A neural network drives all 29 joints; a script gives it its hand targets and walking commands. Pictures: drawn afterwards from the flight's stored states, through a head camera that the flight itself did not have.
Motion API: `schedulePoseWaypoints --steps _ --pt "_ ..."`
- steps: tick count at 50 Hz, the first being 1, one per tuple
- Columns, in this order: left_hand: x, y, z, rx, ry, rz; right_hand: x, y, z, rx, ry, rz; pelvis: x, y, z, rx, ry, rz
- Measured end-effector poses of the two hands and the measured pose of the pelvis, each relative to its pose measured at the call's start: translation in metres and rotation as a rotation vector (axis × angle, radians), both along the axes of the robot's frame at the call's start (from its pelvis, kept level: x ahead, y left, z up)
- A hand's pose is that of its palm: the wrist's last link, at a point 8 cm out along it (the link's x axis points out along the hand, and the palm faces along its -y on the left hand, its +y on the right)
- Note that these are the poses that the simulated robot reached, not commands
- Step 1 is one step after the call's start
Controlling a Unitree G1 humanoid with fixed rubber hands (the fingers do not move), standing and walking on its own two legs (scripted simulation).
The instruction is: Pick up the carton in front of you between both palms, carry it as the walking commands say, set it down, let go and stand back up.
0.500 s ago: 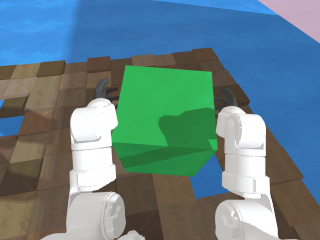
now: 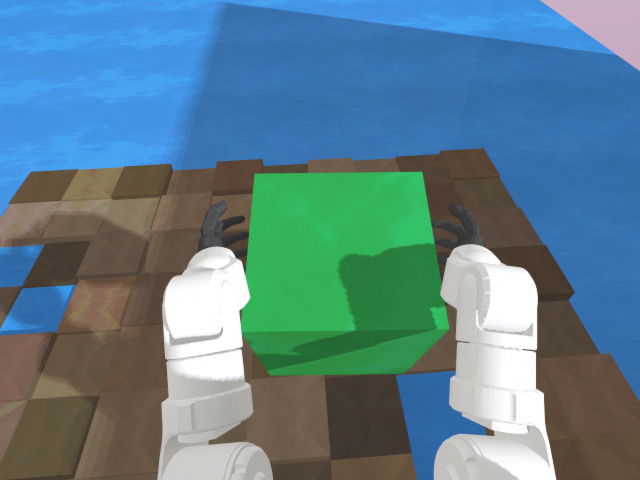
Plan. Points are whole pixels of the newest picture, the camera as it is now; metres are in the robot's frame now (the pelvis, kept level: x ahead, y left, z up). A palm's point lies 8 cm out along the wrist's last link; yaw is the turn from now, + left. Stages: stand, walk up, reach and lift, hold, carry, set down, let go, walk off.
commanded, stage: carry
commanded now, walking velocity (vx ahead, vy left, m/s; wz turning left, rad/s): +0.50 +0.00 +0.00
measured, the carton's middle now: (337, 285) +0.37 +0.00 +0.03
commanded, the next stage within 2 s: none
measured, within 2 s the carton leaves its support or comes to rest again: neither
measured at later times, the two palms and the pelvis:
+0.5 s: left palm (245, 108) +0.73 +0.17 +0.11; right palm (397, 114) +0.71 -0.12 +0.10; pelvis +0.36 +0.03 +0.01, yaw -1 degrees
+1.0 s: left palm (283, 26) +1.02 +0.11 +0.15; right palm (403, 22) +1.04 -0.17 +0.15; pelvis +0.67 -0.04 +0.00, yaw -2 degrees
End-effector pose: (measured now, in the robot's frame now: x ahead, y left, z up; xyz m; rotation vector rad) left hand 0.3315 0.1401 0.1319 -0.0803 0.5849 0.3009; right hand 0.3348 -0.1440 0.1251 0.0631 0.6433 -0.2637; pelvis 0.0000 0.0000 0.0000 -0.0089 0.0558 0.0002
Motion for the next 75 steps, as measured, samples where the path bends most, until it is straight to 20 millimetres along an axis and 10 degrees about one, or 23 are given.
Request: schedulePoseWaypoints --steps 11,22,30,39,52,63,75 --pt "0.141 0.021 0.007 0.01 0.039 0.08 0.163 0.022 0.006 -0.026 0.031 0.064 0.145 -0.009 0.012 0.021 0.019 0.013" --pt "0.351 0.037 -0.007 0.032 0.049 0.003 0.352 0.037 -0.01 -0.04 0.039 0.014 0.329 0.023 -0.004 0.076 0.068 0.006" --pt "0.456 -0.008 -0.036 -0.066 0.101 -0.081 0.413 -0.006 -0.03 0.009 0.089 -0.174 0.409 0.03 0.02 0.038 0.072 -0.036" --pt "0.578 -0.042 0.018 0.005 -0.164 -0.064 0.548 -0.038 0.017 0.048 -0.176 -0.122 0.543 -0.006 -0.003 0.052 0.034 -0.035" --pt "0.709 -0.025 0.02 0.025 0.028 0.039 0.724 -0.02 0.024 0.021 -0.02 0.03 0.693 -0.038 0.001 0.037 0.051 -0.036" --pt "0.881 -0.019 0.017 0.014 0.0 -0.047 0.87 -0.015 0.023 -0.041 -0.05 -0.054 0.842 -0.012 -0.014 0.035 0.06 -0.035" --pt "1.018 -0.054 0.014 -0.046 -0.015 -0.074 0.987 -0.049 0.02 0.028 -0.067 -0.171 0.971 -0.014 0.007 0.01 0.059 -0.048"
